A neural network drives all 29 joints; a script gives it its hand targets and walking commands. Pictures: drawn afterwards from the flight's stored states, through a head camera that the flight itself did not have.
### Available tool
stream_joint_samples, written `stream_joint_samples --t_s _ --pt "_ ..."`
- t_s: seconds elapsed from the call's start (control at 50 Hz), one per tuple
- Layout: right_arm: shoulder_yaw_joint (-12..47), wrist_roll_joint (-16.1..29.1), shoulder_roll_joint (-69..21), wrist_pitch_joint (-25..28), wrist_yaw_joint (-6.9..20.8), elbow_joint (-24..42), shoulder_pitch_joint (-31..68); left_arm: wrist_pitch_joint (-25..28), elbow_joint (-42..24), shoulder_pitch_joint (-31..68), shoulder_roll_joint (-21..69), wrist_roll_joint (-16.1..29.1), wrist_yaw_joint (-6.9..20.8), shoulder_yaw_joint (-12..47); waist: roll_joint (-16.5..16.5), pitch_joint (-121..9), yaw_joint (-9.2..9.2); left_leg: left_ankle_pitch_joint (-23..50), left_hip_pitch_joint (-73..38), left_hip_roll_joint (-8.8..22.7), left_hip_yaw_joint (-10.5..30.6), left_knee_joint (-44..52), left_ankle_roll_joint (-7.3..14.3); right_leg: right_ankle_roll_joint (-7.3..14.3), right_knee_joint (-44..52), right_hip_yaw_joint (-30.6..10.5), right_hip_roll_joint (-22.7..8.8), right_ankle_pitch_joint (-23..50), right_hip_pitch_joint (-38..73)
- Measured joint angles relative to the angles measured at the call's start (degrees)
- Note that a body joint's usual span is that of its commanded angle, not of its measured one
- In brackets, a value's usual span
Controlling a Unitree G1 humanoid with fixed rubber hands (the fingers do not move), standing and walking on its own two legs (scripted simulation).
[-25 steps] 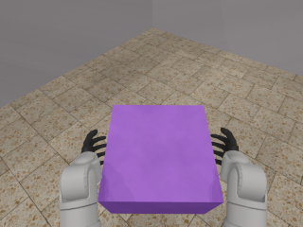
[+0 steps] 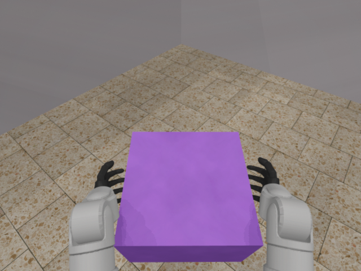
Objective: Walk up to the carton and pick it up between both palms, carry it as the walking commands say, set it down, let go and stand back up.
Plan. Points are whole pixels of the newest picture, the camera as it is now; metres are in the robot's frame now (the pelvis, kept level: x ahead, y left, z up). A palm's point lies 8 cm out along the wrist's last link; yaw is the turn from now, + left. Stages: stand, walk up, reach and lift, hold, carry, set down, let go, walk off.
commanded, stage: carry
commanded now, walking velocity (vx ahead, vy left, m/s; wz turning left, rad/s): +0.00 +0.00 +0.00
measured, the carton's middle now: (185, 195) +0.31 +0.00 +0.00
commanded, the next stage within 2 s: none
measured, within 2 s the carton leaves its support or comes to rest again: neither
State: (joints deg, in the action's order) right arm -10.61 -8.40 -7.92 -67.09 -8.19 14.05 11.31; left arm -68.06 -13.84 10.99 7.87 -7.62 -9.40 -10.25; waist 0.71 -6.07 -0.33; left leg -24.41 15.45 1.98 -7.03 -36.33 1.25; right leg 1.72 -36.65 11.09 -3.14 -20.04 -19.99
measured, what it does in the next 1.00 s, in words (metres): shifts its weight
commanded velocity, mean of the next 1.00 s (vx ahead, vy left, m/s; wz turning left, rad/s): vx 0.00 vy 0.03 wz -0.10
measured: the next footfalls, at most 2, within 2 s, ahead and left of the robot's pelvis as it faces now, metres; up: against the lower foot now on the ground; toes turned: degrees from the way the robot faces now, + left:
left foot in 1.64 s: -0.17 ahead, +0.04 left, +0.00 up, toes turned +6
right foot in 1.96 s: -0.21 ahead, -0.36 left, +0.00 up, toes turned -10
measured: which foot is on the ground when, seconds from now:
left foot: down 0.00-1.00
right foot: down 0.00-1.00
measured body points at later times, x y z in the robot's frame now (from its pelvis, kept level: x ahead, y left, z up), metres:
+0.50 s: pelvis -0.05 +0.01 +0.00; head -0.07 +0.01 +0.45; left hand +0.24 +0.16 +0.07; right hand +0.21 -0.18 +0.07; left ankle -0.06 +0.09 -0.72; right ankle -0.01 -0.10 -0.72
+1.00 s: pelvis -0.07 +0.00 +0.01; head -0.09 -0.01 +0.46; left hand +0.22 +0.15 +0.08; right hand +0.21 -0.19 +0.08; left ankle -0.06 +0.09 -0.72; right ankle -0.01 -0.10 -0.72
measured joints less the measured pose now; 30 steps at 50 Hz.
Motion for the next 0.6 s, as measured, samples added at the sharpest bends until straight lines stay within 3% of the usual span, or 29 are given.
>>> stream_joint_samples --t_s 0.22,0.6 --pt "-0.49 -0.50 0.01 0.95 0.72 -1.21 0.78 0.60 0.56 0.49 0.08 0.07 -0.46 -0.12 -0.26 0.31 0.76 1.15 1.10 -0.18 -2.63 -0.69 0.60 -0.25 -1.25 -2.18 -0.46 1.91 -2.40" --pt "-0.80 0.17 0.24 0.93 0.02 -2.33 0.67 0.73 2.36 0.98 0.11 -0.88 0.16 -0.05 -0.62 0.41 -0.35 5.80 1.37 0.92 -4.24 2.68 0.75 0.37 4.79 -2.57 0.83 8.34 -1.95"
